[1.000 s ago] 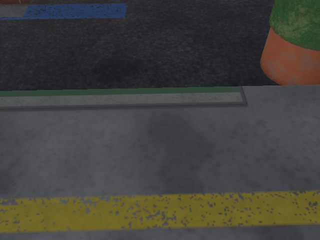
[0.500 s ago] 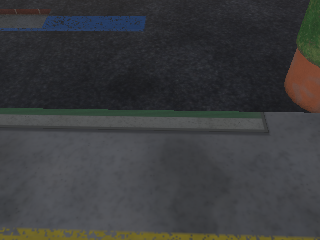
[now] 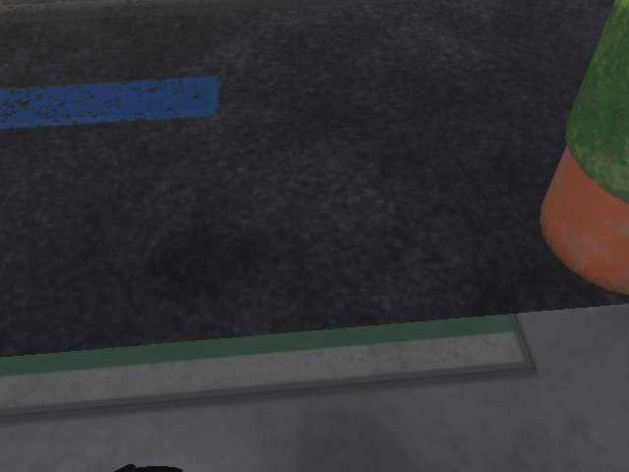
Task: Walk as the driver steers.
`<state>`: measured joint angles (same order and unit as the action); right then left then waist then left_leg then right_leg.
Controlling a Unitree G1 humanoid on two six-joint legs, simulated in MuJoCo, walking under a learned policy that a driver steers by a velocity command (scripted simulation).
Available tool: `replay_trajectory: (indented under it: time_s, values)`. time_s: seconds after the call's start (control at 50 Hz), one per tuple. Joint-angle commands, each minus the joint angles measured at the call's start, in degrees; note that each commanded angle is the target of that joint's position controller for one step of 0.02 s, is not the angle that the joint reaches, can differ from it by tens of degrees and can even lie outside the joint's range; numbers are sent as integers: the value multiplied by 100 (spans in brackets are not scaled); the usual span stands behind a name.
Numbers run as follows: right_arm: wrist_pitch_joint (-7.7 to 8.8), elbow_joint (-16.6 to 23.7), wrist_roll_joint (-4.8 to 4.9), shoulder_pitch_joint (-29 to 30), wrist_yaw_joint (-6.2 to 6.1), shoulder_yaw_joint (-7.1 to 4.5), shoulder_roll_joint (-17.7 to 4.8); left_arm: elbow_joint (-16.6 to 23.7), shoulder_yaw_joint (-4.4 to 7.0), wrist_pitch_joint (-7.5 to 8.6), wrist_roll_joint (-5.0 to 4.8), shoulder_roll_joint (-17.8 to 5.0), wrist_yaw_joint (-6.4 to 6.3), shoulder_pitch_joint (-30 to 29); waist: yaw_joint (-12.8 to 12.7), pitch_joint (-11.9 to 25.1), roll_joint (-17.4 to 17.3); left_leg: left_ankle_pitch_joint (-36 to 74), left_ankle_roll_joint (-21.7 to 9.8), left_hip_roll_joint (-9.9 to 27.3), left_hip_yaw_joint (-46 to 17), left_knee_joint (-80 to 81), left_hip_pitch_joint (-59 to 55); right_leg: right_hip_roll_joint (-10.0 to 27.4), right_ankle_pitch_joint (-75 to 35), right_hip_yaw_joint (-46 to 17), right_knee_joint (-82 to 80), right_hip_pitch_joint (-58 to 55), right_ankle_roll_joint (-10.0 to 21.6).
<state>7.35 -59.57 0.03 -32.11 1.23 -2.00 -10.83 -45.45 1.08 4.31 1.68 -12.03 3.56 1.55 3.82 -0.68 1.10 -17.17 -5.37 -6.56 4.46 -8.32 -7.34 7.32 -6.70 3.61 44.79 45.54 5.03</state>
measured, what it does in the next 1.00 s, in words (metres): walks ahead, turning left: right foot, then left foot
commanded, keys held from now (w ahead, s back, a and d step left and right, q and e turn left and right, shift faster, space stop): w+shift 0.08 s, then w+q+shift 0.88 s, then w+shift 0.04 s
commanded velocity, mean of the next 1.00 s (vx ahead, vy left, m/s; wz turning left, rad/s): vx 1.00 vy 0.00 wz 0.68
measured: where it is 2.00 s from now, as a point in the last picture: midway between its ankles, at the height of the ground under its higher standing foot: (110, 159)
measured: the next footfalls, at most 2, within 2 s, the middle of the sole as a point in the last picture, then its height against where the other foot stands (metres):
right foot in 0.14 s outside the picture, level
left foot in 0.58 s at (260, 370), level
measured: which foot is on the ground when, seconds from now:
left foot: down 0.00-0.16, up 0.18-0.56, down 0.58-1.00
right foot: up 0.00-0.12, down 0.14-0.60, up 0.62-1.00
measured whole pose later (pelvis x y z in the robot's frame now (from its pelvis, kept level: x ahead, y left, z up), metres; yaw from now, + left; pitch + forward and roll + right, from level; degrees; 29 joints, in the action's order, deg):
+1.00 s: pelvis +0.93 +0.15 -0.06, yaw +42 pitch +2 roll -1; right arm 3.4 -51.3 -1.9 -29.2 -0.8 -4.9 -18.7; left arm -36.9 1.7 5.3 1.9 -15.5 2.7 -0.1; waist 8.8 1.8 0.6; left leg -42.3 -8.0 -9.8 -17.4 -44.2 0.6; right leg 1.1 -12.8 -5.3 29.9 30.3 -0.8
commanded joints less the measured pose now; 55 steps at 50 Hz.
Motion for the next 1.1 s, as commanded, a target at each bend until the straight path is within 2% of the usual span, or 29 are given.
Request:
replay_trajectory:
  time_s: [0.02, 0.08, 0.12, 0.14, 0.16, 0.18, 0.2, 0.24, 0.3, 0.38, 0.5, 0.54, 0.56, 0.58, 0.6, 0.62, 0.64, 0.66, 0.72, 0.76, 0.78, 0.8, 0.82, 0.96, 1.02, 1.04, 1.06, 1.08, 1.1]
  values:
    - [149, 305, 42, 32, -75, -58, -765, 451, -44, 55, -69, -204, 13, -776, -140, -960, -156, 3836, -323, 1410, -374, 986, 1104, -429, -539, 478, -1030, -1202, 150]
    - [27, 240, -102, -69, -183, -82, -1130, 415, 43, 55, -46, -488, -101, -383, -441, -277, -679, 7252, -172, 1667, -209, -359, -295, -1060, 488, 653, -1268, -1768, 362]
    - [-140, 227, -236, 148, -284, -138, -1375, -28, 241, 65, -54, -910, -267, 1393, -1347, 683, -876, 7523, -213, 1800, -380, -2729, -76, -1156, 1250, 231, -1430, -3657, 532]
    - [-163, 341, -244, 444, -275, -139, -1290, -328, 370, 62, 39, -1193, -374, 2503, -1838, 1184, -739, 6071, -277, 1594, -362, -4358, 1005, -635, 1755, -245, -1425, -5141, 623]
    - [-127, 629, -127, 145, -177, 37, -396, -354, 498, 71, 231, -1736, -464, 2933, -1431, 1884, 585, 1465, -283, 871, -349, -6550, 2917, 1124, 3297, -2357, -1429, -6710, 794]
    - [-63, 696, 259, -335, -151, 23, -406, -342, 522, 72, 214, -1579, -339, 2680, -1012, 2461, 1307, -757, -280, 295, -936, -7872, 4337, 1906, 4131, -5022, -2630, -7283, 1265]
    - [-81, 812, 183, 467, -233, -59, -825, -327, 458, 101, 132, -1095, -284, 2053, -924, 1384, 373, 11, -406, 806, -1006, -7731, 4786, 1491, 4417, -4084, -2949, -6360, 930]
    - [-152, 895, 64, 1023, -155, -57, -640, -393, 342, 217, 125, -562, -263, 1583, -647, 243, -359, 502, -390, 1174, -975, -7137, 4516, 1169, 3111, -2540, -3336, -4645, 572]
    - [-472, 1104, -127, 1076, 34, -38, -281, -723, 253, 345, -40, -302, -291, 1825, -256, -253, 65, 610, -272, 1474, -916, -6830, 4412, 737, 2182, -1055, -3555, -3771, 102]
    - [-614, 1684, -81, 2189, 148, 24, -184, -826, 219, 466, -73, -355, -248, 1925, -210, -757, 193, 1705, -209, 1378, -308, -5844, 4752, 178, 183, 622, -3786, -3230, -346]
    - [-484, 1866, -121, 2813, 360, -3, -595, -866, 216, 459, -143, -958, -501, 2307, -123, -766, 174, 2831, -488, 592, 761, -3221, 3544, 228, -3448, 1465, -3306, -4061, -570]
    - [-527, 1585, -70, 1820, 345, -162, -996, -710, 343, 302, -149, -1432, -655, 2125, 445, -6, 611, 2065, -570, 96, 884, -3419, 2212, 419, -5382, 1445, -1989, -4333, -594]
    - [-584, 1146, -109, 232, 271, -331, -1291, -526, 391, 211, -77, -1552, -713, 1430, 1376, 665, 784, 2075, -871, 205, 512, -4172, 865, 693, -6107, 1328, -454, -3941, -613]
    - [-634, 757, -88, -1114, 123, -518, -1677, -280, 463, 130, -90, -1650, -676, 715, 2000, 1165, 641, 1311, -1144, 286, -31, -4007, -438, 633, -5285, 1041, 1558, -3143, -550]
    - [-703, 786, 138, -800, 9, -703, -1866, -249, 545, 76, -122, -1540, -578, 369, 2019, 720, -481, 867, -1458, 556, -755, -2882, -663, -601, -503, 918, 4226, -2300, -523]
    - [-674, 1015, 31, 589, 6, -591, -2023, 128, 248, 137, 18, -536, -493, 1601, -4, 384, -1727, 2755, -1860, 1115, -2486, -2894, -806, -951, 3574, 333, 5304, -353, -673]
    - [-658, 1249, -74, 601, -37, -667, -2211, 513, 158, 275, -64, -573, -480, 1507, 201, 1172, -1470, 1006, -2765, 1947, -4449, -1591, -1286, -1004, 3629, -582, 5320, 384, -786]
    - [-602, 1299, -93, 800, -103, -609, -1770, 454, 205, 380, -6, -907, -447, 1245, 13, 335, -120, 154, -2412, 2099, -4915, -692, -155, -631, 3249, -870, 4248, 358, -704]
    - [-381, 1343, -89, 1347, -137, -467, -1463, 339, 259, 44, 205, -965, -455, 1055, -622, -389, 678, 298, -1934, 1428, -3754, -1019, 2390, -221, 3308, -984, 2352, -1151, -854]
    - [-272, 1396, -143, 1548, -127, -465, -1619, 544, 115, -188, 274, -602, -379, 746, -612, -358, 240, 1188, -1722, 864, -2841, -724, 3431, -401, 2986, -308, 1450, -2253, -956]
    - [-183, 1283, -257, 1280, -63, -474, -1596, 563, 179, -168, 155, -675, -334, 703, -494, -331, 111, 1846, -1631, 825, -2722, -1036, 3252, -331, 1424, -463, 1235, -2078, -841]
    - [-146, 1072, -159, 899, -71, -462, -1460, 722, 257, -132, 85, -828, -298, 309, -301, -289, 172, 1382, -1411, 644, -2701, -1337, 3005, -288, 413, -701, 670, -1727, -736]
    - [-162, 994, -116, 747, -79, -434, -1395, 874, 212, -116, 185, -745, -222, 124, -185, -152, -27, 892, -1283, 501, -2674, -1569, 2819, -350, -151, -703, 221, -1726, -644]
    - [-360, 1140, -227, 503, -208, -424, -1489, 1279, 211, 154, 14, -795, -63, -705, 352, -383, -582, 405, -893, 478, -3247, -2734, 2225, -791, -411, -789, -1308, -2032, -563]
    - [-343, 1026, -236, 775, -351, -365, -1378, 578, 343, 296, -69, -911, -234, 1115, -551, 139, -292, 965, -598, 6, -2623, -4822, 1744, -493, -1832, -711, -2832, -3827, -688]
    - [-376, 1037, -149, 1029, -389, -362, -1435, 141, 441, 257, -153, -1034, -286, 2229, -1143, 529, -288, 1323, -546, -83, -2266, -6201, 1734, -294, -2641, -741, -3414, -4788, -680]
    - [-391, 1175, -11, 1356, -330, -343, -1283, -237, 559, 180, -66, -1313, -298, 3149, -1537, 777, 130, -4, -425, -211, -1842, -7987, 2696, 105, -2358, -1029, -3114, -5909, -422]
    - [-356, 1378, -13, 1721, -292, -216, -799, -477, 552, 133, 123, -1363, -214, 3686, -1623, 581, 438, -2178, -417, -515, -1634, -9713, 4090, 270, -2136, -1078, -2050, -6509, -475]
    - [-278, 1638, 206, 581, -350, -97, -469, -510, 465, 173, 271, -1240, -142, 3491, -498, 995, 1643, -2271, -292, -211, -1519, -10292, 5802, 1072, -4331, -2250, -279, -7953, -195]
Keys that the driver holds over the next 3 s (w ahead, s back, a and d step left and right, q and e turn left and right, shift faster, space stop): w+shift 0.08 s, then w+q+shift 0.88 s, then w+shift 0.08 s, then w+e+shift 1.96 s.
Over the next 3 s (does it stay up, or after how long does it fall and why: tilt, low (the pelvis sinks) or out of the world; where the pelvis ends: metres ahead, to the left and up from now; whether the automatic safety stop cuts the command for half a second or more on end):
stays up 2.52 0.43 -0.15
